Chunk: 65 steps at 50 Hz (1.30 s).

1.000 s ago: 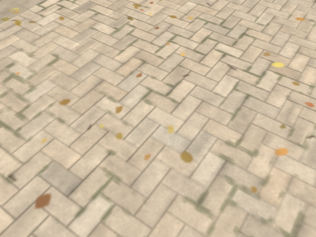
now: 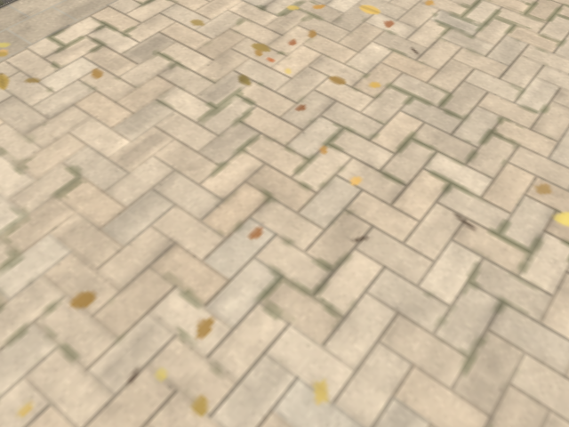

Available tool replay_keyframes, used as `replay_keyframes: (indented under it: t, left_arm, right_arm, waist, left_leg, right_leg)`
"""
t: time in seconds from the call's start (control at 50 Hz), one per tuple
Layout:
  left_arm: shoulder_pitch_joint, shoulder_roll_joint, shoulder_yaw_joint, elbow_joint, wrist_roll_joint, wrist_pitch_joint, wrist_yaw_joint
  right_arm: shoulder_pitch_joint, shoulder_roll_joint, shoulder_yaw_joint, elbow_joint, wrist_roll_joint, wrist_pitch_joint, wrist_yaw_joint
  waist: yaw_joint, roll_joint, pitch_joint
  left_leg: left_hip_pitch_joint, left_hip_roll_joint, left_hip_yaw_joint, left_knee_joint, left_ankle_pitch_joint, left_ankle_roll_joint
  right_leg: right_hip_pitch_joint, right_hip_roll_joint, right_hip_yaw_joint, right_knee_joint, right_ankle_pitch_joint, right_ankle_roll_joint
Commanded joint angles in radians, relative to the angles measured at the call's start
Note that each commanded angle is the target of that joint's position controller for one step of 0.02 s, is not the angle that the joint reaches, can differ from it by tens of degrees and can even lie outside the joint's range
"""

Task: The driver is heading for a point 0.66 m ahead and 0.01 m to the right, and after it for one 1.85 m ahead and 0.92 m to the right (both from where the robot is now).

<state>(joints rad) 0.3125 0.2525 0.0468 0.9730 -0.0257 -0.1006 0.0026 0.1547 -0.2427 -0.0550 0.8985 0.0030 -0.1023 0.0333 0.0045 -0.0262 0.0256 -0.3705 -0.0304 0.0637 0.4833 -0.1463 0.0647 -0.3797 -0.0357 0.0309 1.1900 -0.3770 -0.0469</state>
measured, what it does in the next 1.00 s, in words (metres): walks ahead: right foot, then left foot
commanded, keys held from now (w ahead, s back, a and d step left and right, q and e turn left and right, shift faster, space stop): w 0.32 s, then no key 0.68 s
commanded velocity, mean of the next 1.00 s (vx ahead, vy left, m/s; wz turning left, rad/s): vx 0.27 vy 0.00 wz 0.00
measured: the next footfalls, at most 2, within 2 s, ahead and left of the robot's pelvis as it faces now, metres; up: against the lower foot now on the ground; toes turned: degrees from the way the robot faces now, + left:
right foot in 0.44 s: +0.41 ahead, -0.15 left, +0.00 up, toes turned -2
left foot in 0.80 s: +0.39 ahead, +0.09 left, +0.00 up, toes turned +1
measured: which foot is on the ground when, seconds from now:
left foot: down 0.00-0.44, up 0.46-0.78, down 0.80-1.00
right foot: up 0.00-0.42, down 0.44-1.00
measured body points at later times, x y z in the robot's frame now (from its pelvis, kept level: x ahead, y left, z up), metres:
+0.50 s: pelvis +0.26 -0.05 -0.01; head +0.30 -0.06 +0.44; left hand +0.45 +0.19 -0.11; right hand +0.24 -0.32 -0.16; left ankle +0.09 +0.08 -0.67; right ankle +0.37 -0.15 -0.73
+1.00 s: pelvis +0.35 -0.05 +0.00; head +0.35 -0.03 +0.45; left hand +0.43 +0.20 -0.14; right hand +0.40 -0.30 -0.14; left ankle +0.35 +0.09 -0.73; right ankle +0.37 -0.15 -0.73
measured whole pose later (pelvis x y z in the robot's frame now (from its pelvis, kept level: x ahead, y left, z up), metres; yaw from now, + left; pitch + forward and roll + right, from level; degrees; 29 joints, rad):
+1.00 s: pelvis +0.35 -0.05 +0.00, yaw +0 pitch +0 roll -1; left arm 0.16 0.21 0.03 1.01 0.01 -0.02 0.02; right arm 0.21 -0.21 -0.05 1.05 -0.01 -0.02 -0.04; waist 0.00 -0.01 0.01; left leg -0.25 0.04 -0.01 0.50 -0.25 -0.03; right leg -0.25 0.02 -0.06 0.46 -0.20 -0.03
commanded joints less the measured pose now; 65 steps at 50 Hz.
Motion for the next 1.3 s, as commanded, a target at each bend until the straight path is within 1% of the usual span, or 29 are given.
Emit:
replay_keyframes:
  t: [0.02,0.06,0.1,0.14,0.22,0.32,0.36,0.4,0.42,0.44,0.46,0.48,0.5,0.52,0.54,0.58,0.62,0.66,0.7,0.76,0.8,0.82,0.84,0.86,0.88,0.92,0.98,1.14,1.3]
  left_arm:
    - [0.012,0.076,0.029,-0.066,0.007,0.000,0.010]
    - [0.011,0.052,0.028,-0.068,0.009,0.018,0.013]
    - [-0.063,0.060,0.033,-0.095,0.017,0.025,0.016]
    - [-0.136,0.058,0.034,-0.118,0.021,0.024,0.014]
    - [-0.267,0.036,0.025,-0.152,0.016,0.015,0.001]
    - [-0.402,0.036,0.014,-0.200,0.005,0.005,-0.026]
    - [-0.401,0.045,0.015,-0.210,0.012,-0.004,-0.038]
    - [-0.276,0.087,0.033,-0.178,0.022,-0.013,-0.041]
    - [-0.140,0.126,0.052,-0.130,0.031,-0.016,-0.037]
    - [0.004,0.197,0.068,-0.097,0.051,-0.019,-0.029]
    - [0.055,0.248,0.069,-0.084,0.060,-0.006,-0.024]
    - [0.095,0.184,0.054,-0.078,0.038,0.004,-0.030]
    - [0.005,0.154,0.044,-0.093,0.027,0.008,-0.029]
    - [-0.095,0.119,0.031,-0.111,0.026,0.009,-0.025]
    - [-0.156,0.085,0.018,-0.117,0.031,0.008,-0.024]
    - [-0.206,0.052,0.006,-0.104,0.053,0.007,-0.026]
    - [-0.227,0.068,0.008,-0.092,0.065,0.007,-0.022]
    - [-0.230,0.092,0.013,-0.082,0.060,0.014,-0.012]
    - [-0.222,0.106,0.015,-0.072,0.048,0.028,-0.004]
    - [-0.233,0.090,0.006,-0.058,0.035,0.049,0.005]
    - [-0.185,0.056,-0.006,-0.032,0.033,0.055,0.007]
    - [-0.158,0.056,-0.006,-0.027,0.038,0.056,0.007]
    - [-0.108,0.055,0.000,-0.022,0.035,0.062,0.012]
    - [-0.134,0.066,0.000,-0.017,0.040,0.069,0.020]
    - [-0.142,0.062,0.001,-0.019,0.037,0.074,0.025]
    - [-0.131,0.056,0.001,-0.004,0.039,0.081,0.029]
    - [-0.135,0.052,0.001,0.010,0.037,0.079,0.024]
    - [-0.131,0.051,0.003,0.046,0.029,0.089,0.025]
    - [-0.120,0.054,0.003,0.077,0.027,0.097,0.032]
  right_arm:
    - [0.043,-0.071,-0.011,-0.020,-0.014,-0.013,0.004]
    - [0.075,-0.096,-0.017,0.001,-0.009,-0.018,-0.002]
    - [0.107,-0.126,-0.024,0.015,-0.008,-0.017,-0.016]
    - [0.141,-0.131,-0.023,0.027,-0.006,-0.010,-0.027]
    - [0.198,-0.138,-0.021,0.048,0.004,-0.001,-0.037]
    - [0.278,-0.148,-0.026,0.092,0.011,0.017,-0.040]
    - [0.263,-0.151,-0.029,0.099,0.008,0.031,-0.047]
    - [0.225,-0.166,-0.033,0.094,0.009,0.041,-0.052]
    - [0.210,-0.153,-0.027,0.087,0.009,0.044,-0.052]
    - [0.217,-0.124,-0.014,0.063,-0.006,0.040,-0.053]
    - [0.367,-0.001,0.024,0.082,-0.021,0.026,-0.042]
    - [0.404,-0.064,0.010,0.121,0.006,0.013,-0.036]
    - [0.307,-0.124,-0.008,0.096,0.032,0.011,-0.037]
    - [0.217,-0.123,-0.008,0.071,0.031,0.018,-0.046]
    - [0.174,-0.115,-0.013,0.067,0.017,0.031,-0.056]
    - [0.208,-0.069,-0.013,0.075,0.004,0.065,-0.066]
    - [0.223,-0.028,-0.004,0.079,0.002,0.084,-0.075]
    - [0.186,-0.036,-0.003,0.072,-0.004,0.097,-0.081]
    - [0.155,-0.060,-0.010,0.071,-0.005,0.114,-0.082]
    - [0.111,-0.061,-0.014,0.073,-0.013,0.122,-0.079]
    - [0.096,-0.075,-0.015,0.071,-0.029,0.117,-0.079]
    - [0.095,-0.109,-0.018,0.067,-0.027,0.112,-0.082]
    - [0.073,-0.159,-0.033,0.086,-0.008,0.109,-0.081]
    - [0.064,-0.105,-0.025,0.089,-0.005,0.101,-0.075]
    - [0.055,-0.074,-0.016,0.096,-0.013,0.093,-0.074]
    - [0.030,-0.069,-0.014,0.098,-0.014,0.079,-0.071]
    - [0.057,-0.072,-0.013,0.119,-0.006,0.070,-0.072]
    - [0.075,-0.067,-0.008,0.150,-0.003,0.080,-0.075]
    - [0.075,-0.053,-0.003,0.170,-0.004,0.090,-0.076]
  waist:
    - [0.006,0.102,-0.080]
    - [0.018,0.096,-0.049]
    - [0.008,0.077,-0.017]
    - [-0.010,0.072,-0.002]
    - [-0.050,0.081,0.023]
    - [-0.092,0.083,0.066]
    - [-0.071,0.096,0.062]
    - [0.001,0.128,-0.025]
    - [0.064,0.112,-0.108]
    - [0.098,0.028,-0.247]
    - [0.041,-0.241,-0.400]
    - [0.074,-0.185,-0.518]
    - [0.064,-0.122,-0.380]
    - [0.040,-0.053,-0.260]
    - [0.014,-0.007,-0.185]
    - [-0.046,-0.041,-0.154]
    - [-0.070,-0.075,-0.147]
    - [-0.062,-0.087,-0.166]
    - [-0.049,-0.086,-0.165]
    - [-0.053,-0.075,-0.083]
    - [-0.047,-0.036,-0.028]
    - [-0.019,0.019,-0.009]
    - [0.033,0.143,0.011]
    - [0.008,0.138,0.024]
    - [0.014,0.142,0.017]
    - [0.018,0.129,0.003]
    - [0.005,0.087,-0.034]
    - [-0.006,0.035,-0.046]
    - [-0.005,0.030,-0.023]
  left_leg:
    - [0.224,0.264,-0.324,-0.299,0.093,0.167]
    - [0.179,0.254,-0.268,-0.339,0.134,0.181]
    - [0.189,0.256,-0.239,-0.364,0.163,0.186]
    - [0.221,0.248,-0.211,-0.373,0.179,0.172]
    - [0.253,0.216,-0.143,-0.378,0.170,0.136]
    - [0.394,0.265,-0.140,-0.327,0.173,0.134]
    - [0.427,0.273,-0.130,-0.246,0.353,0.110]
    - [0.437,0.250,-0.113,-0.101,0.623,0.070]
    - [0.405,0.193,-0.083,0.053,0.691,0.037]
    - [0.223,0.131,-0.049,0.299,0.437,-0.010]
    - [-0.132,-0.036,-0.035,0.689,-0.390,-0.082]
    - [-0.175,-0.043,-0.214,0.844,-0.547,-0.087]
    - [-0.237,0.012,-0.205,0.862,-0.497,-0.081]
    - [-0.249,0.063,-0.157,0.806,-0.424,-0.084]
    - [-0.213,0.097,-0.142,0.740,-0.368,-0.091]
    - [-0.042,0.127,-0.136,0.605,-0.295,-0.092]
    - [0.047,0.116,-0.109,0.446,-0.269,-0.099]
    - [0.094,0.109,-0.099,0.318,-0.199,-0.100]
    - [0.133,0.105,-0.093,0.245,-0.122,-0.096]
    - [0.200,0.090,-0.069,0.091,-0.038,-0.070]
    - [0.231,0.119,-0.100,-0.036,0.012,-0.043]
    - [0.228,0.162,-0.137,-0.064,0.044,-0.022]
    - [0.131,0.148,-0.135,-0.072,-0.120,-0.002]
    - [0.044,0.129,-0.134,-0.114,-0.220,-0.013]
    - [0.016,0.127,-0.134,-0.136,-0.231,-0.030]
    - [0.039,0.117,-0.125,-0.126,-0.136,-0.053]
    - [0.106,0.110,-0.111,-0.085,-0.006,-0.049]
    - [0.153,0.094,-0.091,-0.052,0.098,-0.042]
    - [0.159,0.081,-0.078,-0.057,0.091,-0.045]
  right_leg:
    - [-0.210,-0.111,0.048,-0.009,0.102,-0.009]
    - [-0.215,-0.120,0.035,-0.070,0.133,0.003]
    - [-0.287,-0.127,0.031,-0.164,0.219,0.023]
    - [-0.337,-0.125,0.026,-0.273,0.323,0.036]
    - [-0.309,-0.088,-0.009,-0.494,0.479,0.037]
    - [-0.331,-0.059,-0.027,-0.629,0.431,0.023]
    - [-0.280,-0.034,-0.036,-0.677,0.378,0.000]
    - [-0.084,0.022,-0.067,-0.716,0.379,-0.033]
    - [0.103,0.045,-0.087,-0.754,0.487,-0.058]
    - [0.404,-0.106,0.049,-0.680,0.860,-0.114]
    - [0.768,-0.387,0.391,-0.651,1.196,-0.298]
    - [0.775,-0.403,0.503,-0.703,1.098,-0.339]
    - [0.640,-0.354,0.369,-0.735,1.013,-0.291]
    - [0.491,-0.298,0.268,-0.774,0.945,-0.246]
    - [0.348,-0.262,0.208,-0.817,0.907,-0.225]
    - [0.156,-0.212,0.126,-0.876,0.859,-0.200]
    - [0.074,-0.184,0.062,-0.902,0.864,-0.204]
    - [0.065,-0.178,0.049,-0.918,0.752,-0.201]
    - [0.050,-0.180,0.068,-0.953,0.486,-0.190]
    - [-0.026,-0.145,0.085,-0.982,0.028,-0.135]
    - [-0.044,-0.101,0.086,-0.964,-0.122,-0.064]
    - [-0.048,-0.060,0.064,-0.910,-0.111,-0.031]
    - [0.001,0.006,-0.009,-0.898,-0.048,-0.007]
    - [0.089,0.017,-0.036,-0.851,0.020,0.008]
    - [0.135,0.015,-0.041,-0.828,0.067,0.006]
    - [0.159,0.011,-0.044,-0.806,0.135,-0.001]
    - [0.170,0.003,-0.042,-0.793,0.219,-0.006]
    - [0.196,-0.001,-0.044,-0.767,0.321,0.002]
    - [0.199,-0.005,-0.040,-0.766,0.327,0.006]
Velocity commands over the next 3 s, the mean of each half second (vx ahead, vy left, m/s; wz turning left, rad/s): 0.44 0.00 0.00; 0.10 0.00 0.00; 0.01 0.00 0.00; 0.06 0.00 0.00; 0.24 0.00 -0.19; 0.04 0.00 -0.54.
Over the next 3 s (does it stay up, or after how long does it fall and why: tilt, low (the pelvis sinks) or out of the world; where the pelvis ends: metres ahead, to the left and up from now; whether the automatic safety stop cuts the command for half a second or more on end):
stays up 0.63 0.01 0.00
